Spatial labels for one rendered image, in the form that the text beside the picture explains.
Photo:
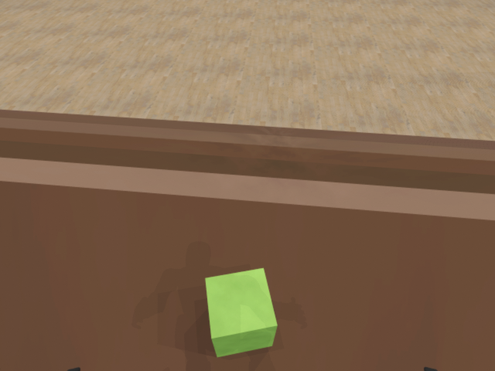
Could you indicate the carton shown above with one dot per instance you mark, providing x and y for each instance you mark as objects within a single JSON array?
[{"x": 241, "y": 313}]

